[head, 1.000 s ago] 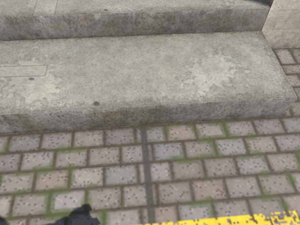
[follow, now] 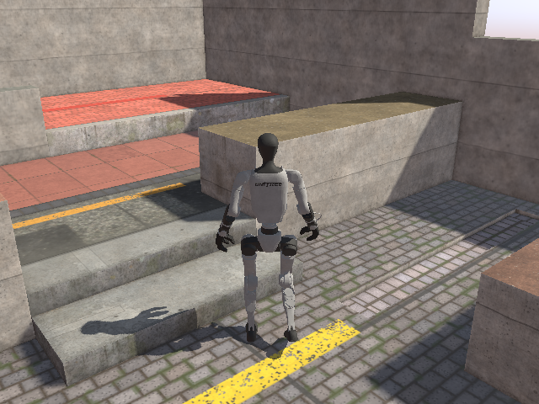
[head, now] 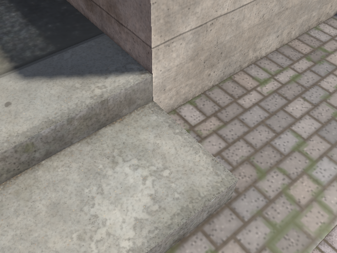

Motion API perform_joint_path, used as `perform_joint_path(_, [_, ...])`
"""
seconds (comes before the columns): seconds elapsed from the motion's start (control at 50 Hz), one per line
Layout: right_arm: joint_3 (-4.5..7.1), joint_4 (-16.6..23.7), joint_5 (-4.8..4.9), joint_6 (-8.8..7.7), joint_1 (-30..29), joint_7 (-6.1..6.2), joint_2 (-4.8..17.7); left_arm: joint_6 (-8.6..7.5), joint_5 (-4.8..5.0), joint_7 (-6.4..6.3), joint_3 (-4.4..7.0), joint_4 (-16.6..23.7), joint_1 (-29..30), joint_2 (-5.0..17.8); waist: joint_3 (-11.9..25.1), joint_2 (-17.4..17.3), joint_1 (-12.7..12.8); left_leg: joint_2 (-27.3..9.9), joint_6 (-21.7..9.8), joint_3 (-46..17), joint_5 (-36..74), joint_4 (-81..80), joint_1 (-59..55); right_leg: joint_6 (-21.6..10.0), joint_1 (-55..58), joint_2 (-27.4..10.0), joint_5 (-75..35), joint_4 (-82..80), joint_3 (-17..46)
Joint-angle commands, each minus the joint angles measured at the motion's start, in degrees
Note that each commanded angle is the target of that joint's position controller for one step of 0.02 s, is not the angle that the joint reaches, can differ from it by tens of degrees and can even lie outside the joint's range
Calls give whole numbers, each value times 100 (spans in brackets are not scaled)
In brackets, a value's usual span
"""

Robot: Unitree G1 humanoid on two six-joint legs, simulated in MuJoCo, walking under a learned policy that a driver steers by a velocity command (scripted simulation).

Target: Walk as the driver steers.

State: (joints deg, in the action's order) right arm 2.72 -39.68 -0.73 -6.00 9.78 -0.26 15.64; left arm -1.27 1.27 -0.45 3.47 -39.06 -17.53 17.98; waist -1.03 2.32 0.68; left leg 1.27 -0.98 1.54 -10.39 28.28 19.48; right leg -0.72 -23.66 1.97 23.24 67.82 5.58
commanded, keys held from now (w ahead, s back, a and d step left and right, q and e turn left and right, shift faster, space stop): no key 1.00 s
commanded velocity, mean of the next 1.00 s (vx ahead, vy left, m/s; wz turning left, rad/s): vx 0.12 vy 0.00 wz -0.14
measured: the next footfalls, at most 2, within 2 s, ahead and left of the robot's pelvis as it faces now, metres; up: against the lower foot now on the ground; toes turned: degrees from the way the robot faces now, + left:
right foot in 0.30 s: +0.26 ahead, -0.15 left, +0.00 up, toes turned -4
left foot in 0.60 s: +0.22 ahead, +0.10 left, +0.00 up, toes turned -5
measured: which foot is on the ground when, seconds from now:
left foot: down 0.00-0.32, up 0.34-0.58, down 0.60-1.00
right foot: up 0.00-0.28, down 0.30-1.00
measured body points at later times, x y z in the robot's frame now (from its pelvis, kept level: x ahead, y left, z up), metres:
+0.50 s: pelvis +0.15 -0.04 +0.00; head +0.18 -0.05 +0.45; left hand +0.36 +0.18 -0.09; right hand +0.23 -0.32 -0.13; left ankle +0.14 +0.12 -0.70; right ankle +0.22 -0.14 -0.73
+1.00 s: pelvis +0.20 -0.01 +0.01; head +0.21 -0.01 +0.46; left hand +0.29 +0.23 -0.14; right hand +0.23 -0.27 -0.14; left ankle +0.18 +0.11 -0.73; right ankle +0.22 -0.14 -0.73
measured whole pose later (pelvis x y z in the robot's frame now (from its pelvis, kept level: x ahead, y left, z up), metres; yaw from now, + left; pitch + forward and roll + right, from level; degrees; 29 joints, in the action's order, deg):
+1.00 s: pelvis +0.20 -0.01 +0.01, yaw -6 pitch -2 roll +0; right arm 0.2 -57.5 -0.9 -1.1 13.9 0.2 12.3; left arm 1.4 -0.3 -1.4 2.8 -54.9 -12.4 12.9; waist -1.9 0.3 0.2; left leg -0.8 0.4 0.5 -17.6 26.6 7.4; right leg 0.5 -13.3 0.5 11.1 26.0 1.7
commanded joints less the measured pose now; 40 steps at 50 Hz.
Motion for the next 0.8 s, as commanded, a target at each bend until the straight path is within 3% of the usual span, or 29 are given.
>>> perform_joint_path(0.02, [165,120,-34,-41,357,56,584,-56,-14,18,170,677,417,463,43,-808,-249,-1587,-828,-1662,588,-1515,-1319,72,-1489,-621,-433,66,174])
perform_joint_path(0.08, [215,-95,-5,-79,305,55,796,-20,-91,-15,83,760,495,142,51,-777,-83,-1618,-1056,-915,3149,-1423,-1147,246,-1339,-482,-398,-759,-16])
perform_joint_path(0.14, [242,-237,45,9,163,100,938,-28,-152,40,-6,770,700,-26,332,-842,-71,-1442,-978,-256,3803,-1349,-1102,280,-746,-426,-1388,-1936,-256])
perform_joint_path(0.18, [251,-346,98,83,244,121,1002,-35,-137,108,-8,758,887,-9,441,-862,-151,-1343,-855,-19,3762,-1279,-1122,245,-257,-324,-1974,-2625,-400])
perform_joint_path(0.24, [275,-515,208,145,369,114,1110,-51,-131,180,49,869,1163,144,440,-913,-180,-1483,-750,-137,3468,-959,-1440,43,-8,-287,-1902,-3282,-393])
perform_joint_path(0.28, [270,-552,293,176,247,125,1094,-85,-180,184,119,782,886,244,539,-825,54,-1361,-569,-99,3366,-335,-1449,-210,619,-128,-2291,-4143,-548])
perform_joint_path(0.3, [220,-622,260,169,460,119,946,-101,-222,135,198,698,637,435,708,-590,133,-1066,-374,27,3180,254,-1266,-378,1295,-81,-3112,-4540,-549])
perform_joint_path(0.32, [111,-523,51,127,589,119,707,-96,-328,59,271,682,213,827,1265,77,211,-716,-35,272,1599,1343,-397,-694,2606,-1023,-6003,-4112,374])
perform_joint_path(0.34, [-119,-555,-70,142,1237,36,230,-71,-440,9,124,737,345,701,1999,1197,-96,-287,357,-10,-2580,2771,798,-1848,3776,-2408,-7725,-3863,1824])
perform_joint_path(0.36, [-35,-781,30,260,1259,1,589,-42,-346,66,0,647,291,191,2329,702,55,-507,484,-587,-3059,3114,624,-1959,3330,-2312,-6684,-3999,1822])
perform_joint_path(0.38, [24,-702,148,352,899,2,779,-42,-265,114,-31,624,582,131,1714,503,22,-583,550,-549,-2971,3195,811,-1714,2845,-1963,-5734,-4184,1461])
perform_joint_path(0.4, [34,-701,145,433,663,64,755,-29,-217,121,-10,583,891,202,1313,252,-58,-649,588,-495,-2726,2950,912,-1446,2364,-1735,-4718,-4387,1284])
perform_joint_path(0.44, [57,-733,75,616,591,196,753,32,-239,92,62,561,1391,451,793,448,-265,-627,726,-387,-2128,2357,305,-1203,1119,-1446,-3453,-4805,954])
perform_joint_path(0.48, [23,-866,61,670,773,254,580,68,-293,46,75,484,1494,416,763,575,-304,-495,705,-244,-1661,1867,-255,-1176,659,-1248,-2846,-4934,688])
perform_joint_path(0.54, [-25,-991,12,679,856,213,402,88,-258,-4,3,318,1518,189,830,551,-297,-429,554,-169,-686,999,-934,-1100,414,-1191,-1978,-4920,563])
perform_joint_path(0.58, [-61,-977,-114,668,716,157,360,104,-213,8,-75,100,1310,-39,613,350,-306,-410,342,-198,90,5,-1341,-653,169,-885,-534,-4880,430])
perform_joint_path(0.6, [-45,-889,-170,662,578,157,578,102,-248,22,-97,-48,1075,-104,336,28,-163,-741,171,-588,231,-340,-1300,-356,4,-664,130,-4728,314])
perform_joint_path(0.62, [44,-874,-115,665,315,177,964,116,-261,33,-57,-59,851,-40,17,-686,153,-899,-77,-692,-795,-441,-513,-138,258,-359,158,-4671,-9])
perform_joint_path(0.64, [13,-882,-115,625,146,166,751,127,-301,9,-42,-91,1033,43,-149,-834,72,-821,-134,-747,-1775,-721,164,-18,815,-289,-263,-4494,-96])
perform_joint_path(0.66, [-49,-910,-172,574,108,131,548,123,-287,18,-19,-108,1107,74,-234,-741,63,-747,-4,-714,-1866,-804,323,-9,1039,-314,-640,-4422,-65])
perform_joint_path(0.68, [-81,-980,-165,524,160,91,423,141,-253,14,-35,-236,1017,-47,-124,-698,53,-686,118,-642,-1581,-810,194,-57,1179,-356,-839,-4406,-50])
perform_joint_path(0.74, [-87,-1157,-54,413,384,48,435,147,-223,13,-8,-492,842,20,-22,-546,-24,-614,175,-538,-755,-656,-292,-116,1189,-385,-1526,-4402,-37])
perform_joint_path(0.8, [-96,-1300,-46,414,513,57,434,130,-195,3,5,-721,772,15,88,-376,-80,-569,146,-478,-354,-605,-525,-88,1300,-402,-1967,-4384,-60])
